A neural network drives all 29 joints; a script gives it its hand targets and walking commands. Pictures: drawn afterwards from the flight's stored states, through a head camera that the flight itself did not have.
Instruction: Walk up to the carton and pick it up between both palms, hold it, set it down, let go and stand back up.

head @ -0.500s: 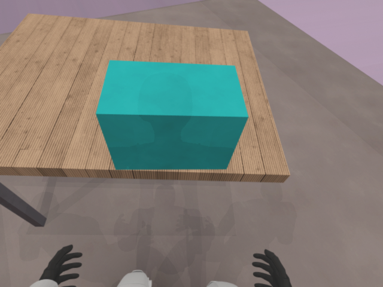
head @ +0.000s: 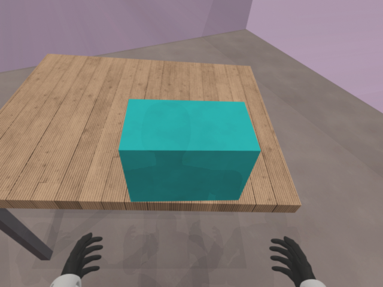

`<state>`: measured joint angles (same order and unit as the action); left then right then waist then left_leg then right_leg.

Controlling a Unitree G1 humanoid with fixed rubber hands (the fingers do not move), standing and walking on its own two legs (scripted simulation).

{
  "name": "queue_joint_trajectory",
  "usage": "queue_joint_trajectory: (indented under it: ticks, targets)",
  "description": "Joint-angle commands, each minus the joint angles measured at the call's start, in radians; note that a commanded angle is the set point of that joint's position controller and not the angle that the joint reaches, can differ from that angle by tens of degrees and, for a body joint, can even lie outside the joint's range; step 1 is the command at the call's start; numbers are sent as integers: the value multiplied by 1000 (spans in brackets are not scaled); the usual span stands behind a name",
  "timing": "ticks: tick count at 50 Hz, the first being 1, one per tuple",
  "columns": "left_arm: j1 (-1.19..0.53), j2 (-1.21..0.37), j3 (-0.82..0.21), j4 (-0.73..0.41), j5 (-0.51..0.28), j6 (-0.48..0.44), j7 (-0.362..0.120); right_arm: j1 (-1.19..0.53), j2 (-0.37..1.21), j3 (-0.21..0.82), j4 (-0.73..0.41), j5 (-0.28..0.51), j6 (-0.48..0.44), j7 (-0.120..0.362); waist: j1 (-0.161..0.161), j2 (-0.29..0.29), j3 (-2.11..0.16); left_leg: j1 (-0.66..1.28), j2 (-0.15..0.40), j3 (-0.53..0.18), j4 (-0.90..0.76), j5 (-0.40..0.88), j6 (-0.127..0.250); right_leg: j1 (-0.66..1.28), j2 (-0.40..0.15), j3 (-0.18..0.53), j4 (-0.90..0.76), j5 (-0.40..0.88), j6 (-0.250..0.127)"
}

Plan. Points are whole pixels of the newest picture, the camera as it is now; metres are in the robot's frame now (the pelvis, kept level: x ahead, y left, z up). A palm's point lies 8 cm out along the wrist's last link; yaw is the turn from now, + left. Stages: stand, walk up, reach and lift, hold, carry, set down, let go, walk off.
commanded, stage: reach and lift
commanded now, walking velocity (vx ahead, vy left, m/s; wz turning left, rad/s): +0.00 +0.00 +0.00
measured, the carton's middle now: (186, 152) +0.46 +0.03 -0.02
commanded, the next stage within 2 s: none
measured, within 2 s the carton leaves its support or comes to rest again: neither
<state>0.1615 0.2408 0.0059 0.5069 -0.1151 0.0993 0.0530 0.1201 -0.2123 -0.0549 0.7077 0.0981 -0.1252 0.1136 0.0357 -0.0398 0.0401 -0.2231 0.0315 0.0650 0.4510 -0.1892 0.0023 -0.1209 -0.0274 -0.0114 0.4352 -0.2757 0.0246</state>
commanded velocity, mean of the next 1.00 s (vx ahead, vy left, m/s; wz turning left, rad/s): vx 0.00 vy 0.00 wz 0.00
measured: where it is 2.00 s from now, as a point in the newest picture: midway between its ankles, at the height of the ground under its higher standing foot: outside the picture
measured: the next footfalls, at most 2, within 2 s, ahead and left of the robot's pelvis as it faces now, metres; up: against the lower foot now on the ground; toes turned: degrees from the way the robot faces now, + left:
none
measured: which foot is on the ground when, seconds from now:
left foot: down 0.00-1.00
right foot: down 0.00-1.00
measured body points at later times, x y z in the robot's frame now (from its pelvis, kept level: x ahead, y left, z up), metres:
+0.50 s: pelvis +0.03 -0.02 +0.00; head +0.03 -0.01 +0.45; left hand +0.21 +0.26 -0.05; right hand +0.25 -0.24 -0.05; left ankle +0.04 +0.12 -0.74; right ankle -0.02 -0.13 -0.74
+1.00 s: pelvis +0.00 -0.03 -0.02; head +0.00 -0.01 +0.43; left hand +0.27 +0.26 -0.02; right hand +0.29 -0.23 -0.02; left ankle +0.03 +0.12 -0.74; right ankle -0.02 -0.13 -0.74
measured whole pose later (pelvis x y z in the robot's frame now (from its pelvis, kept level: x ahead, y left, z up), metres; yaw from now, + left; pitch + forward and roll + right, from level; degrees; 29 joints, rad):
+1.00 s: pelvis +0.00 -0.03 -0.02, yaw +1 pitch +2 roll +0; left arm -0.14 0.37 0.02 0.79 -0.36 -0.33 -0.06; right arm -0.16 -0.28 0.18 0.84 0.42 -0.44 0.00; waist 0.03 -0.04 -0.03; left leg -0.39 0.05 0.01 0.62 -0.26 -0.04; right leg -0.29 0.00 -0.03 0.64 -0.38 -0.02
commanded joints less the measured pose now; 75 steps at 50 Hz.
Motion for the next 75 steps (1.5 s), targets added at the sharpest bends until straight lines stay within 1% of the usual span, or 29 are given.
queue_joint_trajectory:
  ticks: [1, 3, 7, 9, 11, 12, 16, 17, 18, 20, 21, 22, 25, 26, 27, 32, 34, 40, 43, 44, 49, 50, 53, 57, 63, 67, 70, 71, 75]
  targets:
    - [-79, 102, 19, -154, -9, -86, 8, -86, -152, -35, -136, 26, -69, 2, 7, 69, -124, 244, -21, -43, -78, 164, -34, -180, 57, -37, -127, 46, -50]
    - [-70, 103, 23, -176, -9, -113, 12, -82, -163, -36, -144, 42, -90, 1, 13, 85, -144, 263, -23, -46, -76, 217, -43, -171, 57, -29, -133, 78, -52]
    - [-35, 119, 41, -179, -4, -167, 3, -66, -183, -28, -151, 64, -133, -9, 20, 75, -150, 286, -33, -43, -51, 351, -55, -156, 58, -14, -140, 169, -51]
    - [-22, 120, 41, -183, -8, -199, -3, -45, -185, -20, -137, 80, -161, -14, 14, 88, -155, 302, -35, -46, -37, 424, -65, -153, 58, -9, -138, 228, -54]
    - [-10, 123, 47, -161, -15, -232, -17, -38, -186, -5, -111, 98, -185, -22, 14, 84, -164, 322, -35, -50, -21, 464, -70, -149, 59, -8, -137, 270, -54]
    - [-14, 131, 48, -168, -23, -250, -24, -49, -189, 6, -126, 107, -202, -25, 17, 75, -166, 322, -36, -51, -19, 472, -71, -146, 57, -5, -141, 277, -52]
    - [-17, 168, 70, -133, -33, -311, -50, -63, -190, 29, -127, 135, -248, -40, 18, 57, -159, 291, -45, -47, -10, 475, -67, -106, 52, 11, -131, 319, -40]
    - [-37, 179, 78, -124, -46, -329, -56, -75, -185, 43, -127, 140, -258, -45, 18, 41, -155, 274, -46, -45, -8, 451, -62, -97, 49, 11, -127, 310, -35]
    - [-46, 183, 76, -105, -59, -347, -63, -80, -178, 48, -119, 144, -269, -50, 9, 33, -148, 260, -47, -45, -8, 440, -59, -97, 45, 17, -121, 316, -33]
    - [-56, 198, 82, -64, -71, -375, -81, -92, -161, 76, -101, 165, -285, -60, 18, 36, -137, 238, -52, -37, -1, 406, -54, -88, 37, 29, -115, 314, -24]
    - [-68, 201, 87, -45, -83, -391, -89, -97, -161, 79, -96, 167, -299, -66, 11, 35, -140, 219, -51, -39, 4, 399, -52, -88, 36, 29, -104, 321, -22]
    - [-91, 216, 90, -43, -90, -409, -96, -112, -163, 89, -95, 173, -315, -71, 16, 39, -146, 212, -52, -40, 7, 393, -53, -85, 34, 29, -94, 325, -20]
    - [-140, 241, 93, -18, -115, -462, -109, -147, -156, 106, -66, 198, -357, -76, 10, 34, -167, 199, -52, -41, 37, 396, -55, -101, 31, 33, -69, 345, -13]
    - [-144, 243, 87, 3, -129, -474, -117, -149, -152, 116, -55, 204, -365, -79, -1, 32, -164, 179, -50, -40, 46, 382, -54, -105, 28, 37, -60, 346, -9]
    - [-156, 253, 90, 33, -135, -483, -124, -162, -148, 129, -47, 213, -373, -84, 2, 40, -163, 163, -53, -38, 55, 368, -52, -102, 25, 41, -49, 347, -6]
    - [-249, 293, 100, 49, -172, -531, -143, -239, -161, 148, -42, 236, -428, -105, -9, 29, -216, 109, -55, -33, 90, 321, -47, -112, 20, 42, 9, 370, 12]
    - [-277, 295, 100, 55, -185, -545, -144, -270, -162, 158, -33, 252, -441, -108, -12, 46, -225, 87, -54, -31, 106, 306, -52, -121, 18, 44, 26, 366, 14]
    - [-362, 319, 96, 60, -210, -551, -143, -363, -180, 183, -36, 291, -461, -117, -13, 52, -277, 62, -55, -23, 139, 269, -50, -157, 20, 43, 59, 334, 18]
    - [-429, 328, 98, 95, -226, -540, -136, -425, -192, 199, -28, 310, -440, -119, -4, 40, -284, 35, -54, -21, 133, 219, -39, -174, 21, 43, 62, 279, 20]
    - [-443, 322, 92, 107, -231, -531, -134, -431, -191, 201, -8, 319, -426, -116, -7, 52, -275, 37, -51, -24, 131, 208, -39, -198, 18, 41, 59, 250, 16]
    - [-595, 336, 58, 113, -249, -461, -107, -578, -242, 172, -23, 334, -335, -107, 2, 69, -309, 70, -36, -27, 115, 142, -33, -297, 27, 20, 28, 73, -2]
    - [-638, 342, 50, 89, -259, -447, -98, -606, -258, 163, -40, 335, -316, -104, -1, 81, -328, 79, -32, -29, 115, 135, -36, -321, 30, 19, 23, 41, -6]
    - [-698, 351, 41, 62, -267, -394, -79, -660, -281, 148, -71, 338, -253, -95, 0, 75, -385, 118, -26, -34, 108, 176, -35, -331, 40, 5, 15, 62, -11]
    - [-747, 360, 50, 55, -254, -313, -67, -715, -313, 144, -72, 358, -174, -90, 15, 71, -420, 155, -23, -41, 87, 210, -32, -302, 48, 2, -9, 91, -13]
    - [-797, 357, 71, 32, -220, -217, -72, -758, -344, 124, -57, 368, -95, -90, 13, 70, -426, 196, -26, -41, 44, 274, -35, -248, 57, -7, -55, 154, -11]
    - [-847, 352, 67, 52, -214, -185, -73, -811, -349, 126, -40, 382, -56, -92, 16, 76, -399, 197, -23, -48, 13, 238, -28, -237, 55, -4, -86, 114, -12]
    - [-944, 372, 52, 49, -235, -182, -64, -888, -367, 100, -73, 371, -28, -90, 10, 84, -425, 159, -20, -46, -5, 160, -19, -257, 53, -3, -99, 34, -16]
    - [-975, 381, 44, 37, -245, -190, -55, -918, -376, 87, -85, 366, -22, -88, 15, 82, -439, 161, -18, -49, -9, 146, -21, -265, 52, -5, -97, 26, -18]
    - [-1034, 379, 20, 75, -262, -181, -49, -972, -396, 89, -48, 371, -4, -81, 11, 100, -499, 187, -9, -53, 8, 196, -27, -285, 58, -15, -85, 72, -22]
